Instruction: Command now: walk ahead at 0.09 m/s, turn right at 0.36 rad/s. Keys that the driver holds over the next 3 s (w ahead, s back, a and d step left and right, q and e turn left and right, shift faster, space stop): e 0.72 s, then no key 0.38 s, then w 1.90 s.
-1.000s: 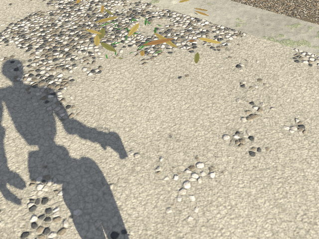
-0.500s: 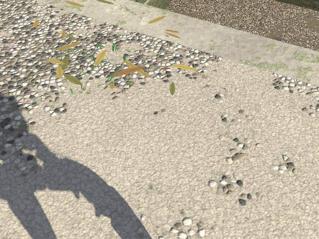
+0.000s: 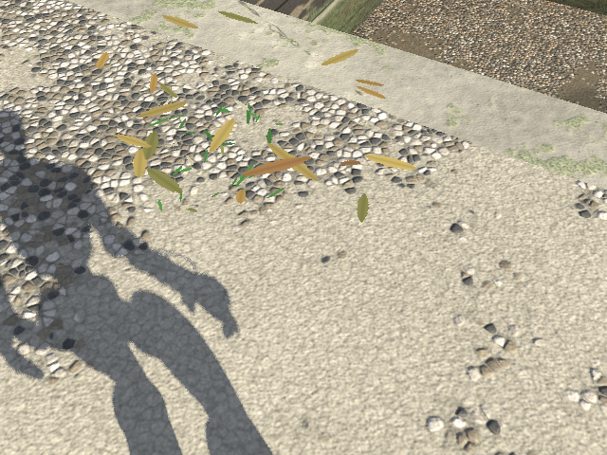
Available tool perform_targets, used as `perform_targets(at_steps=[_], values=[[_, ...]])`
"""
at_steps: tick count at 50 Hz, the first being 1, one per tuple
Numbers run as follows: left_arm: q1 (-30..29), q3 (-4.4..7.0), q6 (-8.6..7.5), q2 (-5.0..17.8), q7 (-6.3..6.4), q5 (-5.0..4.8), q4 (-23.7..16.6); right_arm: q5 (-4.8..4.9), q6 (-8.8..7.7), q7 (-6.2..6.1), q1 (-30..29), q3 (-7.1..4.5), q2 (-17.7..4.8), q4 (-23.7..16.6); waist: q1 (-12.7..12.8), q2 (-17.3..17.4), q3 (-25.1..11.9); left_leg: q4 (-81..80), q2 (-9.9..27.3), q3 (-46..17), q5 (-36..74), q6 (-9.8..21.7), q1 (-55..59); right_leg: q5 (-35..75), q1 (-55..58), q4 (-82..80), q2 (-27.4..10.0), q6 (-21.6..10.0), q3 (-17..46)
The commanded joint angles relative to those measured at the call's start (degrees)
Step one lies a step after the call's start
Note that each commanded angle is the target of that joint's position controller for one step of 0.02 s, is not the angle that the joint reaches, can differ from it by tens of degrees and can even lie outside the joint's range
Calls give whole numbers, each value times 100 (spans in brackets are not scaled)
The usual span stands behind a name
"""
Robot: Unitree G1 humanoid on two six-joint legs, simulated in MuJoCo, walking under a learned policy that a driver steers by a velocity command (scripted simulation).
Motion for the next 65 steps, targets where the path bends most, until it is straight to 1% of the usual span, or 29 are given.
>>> perform_targets(at_steps=[1,4,5,6,7,8,10,16,22,24,25,26,27,28,29,30,32,35,45,49,51,52,53,54,56,57,59,62,65], values=[[-109,295,117,1006,47,16,-312,37,-6,-107,503,-113,-489,-155,-232,-786,-498,-235,-108,101,-201,51,568,1807,-15,-369,-1535,-951,1592],[-362,329,261,895,99,-72,-415,-13,-122,-192,951,-141,-518,-90,-473,-481,-394,-1834,100,-107,482,204,1509,939,-609,253,-1185,-489,1781],[-323,236,270,489,111,-117,-562,-145,-187,-227,1172,-217,-917,-138,-428,407,-565,-2502,1252,-1193,712,438,1941,-155,-1026,1243,-669,-170,1351],[-131,196,320,230,144,-123,-649,-44,-138,-200,749,-358,-1494,-245,-254,1572,-308,-2901,2317,-2234,1977,1156,1702,-2287,-1787,2288,460,85,235],[-91,322,394,695,144,73,-570,-29,-106,-198,804,-319,-1236,-286,-302,1009,-433,-2835,2429,-2175,2236,1586,1406,-2657,-1581,3537,106,126,511],[-63,406,447,812,111,55,-485,-24,-104,-201,494,-216,-864,-361,-98,475,-331,-2782,2079,-1643,2117,1540,1206,-2290,-1505,3956,-7,144,665],[-24,458,544,783,67,82,-442,-34,-81,-222,-25,-155,-661,-546,101,452,-184,-2744,1536,-781,1850,1186,1167,-1657,-1589,4209,-149,308,567],[-518,376,670,570,-92,14,-731,-57,-94,-162,491,-253,-898,-443,-268,667,-415,-2398,1543,-77,2588,1259,1895,-1532,-1544,3282,-240,666,278],[-790,324,664,638,-199,-69,-1091,-109,-38,37,408,-397,-1256,-468,-404,915,-570,-2036,1785,204,2532,1160,1740,-1667,-604,1911,-250,401,-143],[-588,322,603,626,-195,-79,-1106,-68,11,74,296,-442,-1337,-477,-240,811,-605,-1648,1788,396,2272,883,1552,-1162,-63,1032,-192,260,-244],[-413,336,541,687,-156,-50,-1063,-53,42,93,338,-454,-1314,-443,-118,544,-605,-1251,1710,608,1796,552,1195,-526,448,280,-159,180,-118],[-293,425,454,1061,-90,36,-1049,-52,83,136,550,-424,-1103,-424,-89,-500,-517,-164,1281,1043,659,136,463,-304,934,-679,-793,8,1025],[-264,623,409,2011,-60,9,-1210,-37,134,104,348,-275,-586,-866,-155,-2056,-282,903,155,1193,-1924,-316,-1107,1607,1026,-872,-2465,-756,3374],[202,666,402,1912,-46,14,-1047,-67,229,2,-159,-298,-822,-912,252,-1189,-336,1731,183,213,-1922,-270,-972,2219,747,-619,-2502,-1291,3053],[-59,564,404,1576,-3,-7,-1044,30,263,1,-50,-311,-823,-864,-25,-900,-228,1983,228,25,-1474,-224,-994,2121,659,-530,-2120,-1251,2512],[-499,488,423,1332,34,-26,-1128,78,219,16,63,-318,-847,-775,-215,-802,-90,1871,274,-89,-910,-170,-956,1714,536,-568,-1689,-995,2088],[-884,411,430,1104,84,-74,-1286,-85,150,63,242,-376,-1022,-666,-315,-962,-297,1967,179,-68,-387,-143,-911,2025,768,-481,-1275,-818,1806],[-577,430,383,1213,38,-107,-1252,-45,175,107,247,-367,-924,-709,-255,-597,-555,1976,88,-134,-259,-216,-893,2162,1018,-425,-1278,-870,1943],[-326,324,351,1200,76,32,-1108,33,207,35,57,-276,-792,-797,-48,-718,-425,490,-48,-136,-561,-94,-91,1513,777,-468,-1336,-950,2368],[-535,255,369,1152,79,43,-1010,93,169,-9,240,-234,-742,-725,-145,-740,-428,-492,-195,-70,-582,66,790,1660,466,-328,-1275,-815,2487],[-718,191,391,1061,109,-30,-946,79,108,-38,592,-177,-595,-566,-417,-588,-425,-2011,-212,-12,378,163,1664,1491,176,-110,-1077,-519,2410],[-629,127,366,895,118,-51,-921,4,33,-69,606,-165,-688,-550,-374,-317,-479,-2569,189,-468,942,220,2216,948,-170,-20,-908,-216,2356],[-357,50,334,618,113,-63,-895,-111,-45,-96,594,-174,-1009,-602,-190,511,-647,-2911,1254,-1561,1362,425,2542,-72,-410,590,-439,32,1869],[-306,94,376,756,136,-116,-812,-46,-48,-33,133,-182,-1229,-652,-15,842,-325,-2777,1727,-1881,2225,1004,1588,-1136,-211,511,150,124,1225],[-285,73,406,771,108,-10,-568,-10,-97,56,-173,-48,-777,-630,9,736,-376,-2868,1270,-1477,869,949,1160,-928,547,456,-20,128,1075],[-411,64,388,735,80,16,-518,-31,-63,72,-57,-76,-874,-533,-80,824,-221,-2975,906,-1310,-577,742,1161,-726,530,340,62,105,923],[-605,110,340,877,9,130,-533,-12,6,73,410,-204,-1220,-359,-307,1031,154,-3255,946,-1705,-2053,889,1363,-1260,-164,912,174,81,505],[-850,72,198,739,-25,108,-547,-27,-30,113,833,-265,-1190,-173,-482,619,466,-3390,1363,-2222,-1949,1280,1845,-1673,-987,1292,-106,115,349],[-823,57,56,675,-55,47,-510,-18,-121,145,797,-330,-1176,-78,-397,552,322,-3284,1225,-1942,-1263,1290,1967,-1489,-678,815,-167,50,238]])
Next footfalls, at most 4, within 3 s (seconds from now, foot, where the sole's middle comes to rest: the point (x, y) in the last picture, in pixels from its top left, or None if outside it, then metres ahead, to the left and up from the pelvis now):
0.10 left None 0.08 0.11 -0.78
0.52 right None -0.02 -0.10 -0.78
1.06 left None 0.06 0.07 -0.78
1.36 right None -0.04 -0.11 -0.78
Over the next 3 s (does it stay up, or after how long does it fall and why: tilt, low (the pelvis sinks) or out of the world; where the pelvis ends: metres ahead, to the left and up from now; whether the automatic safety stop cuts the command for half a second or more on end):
stays up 0.76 -0.42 -0.01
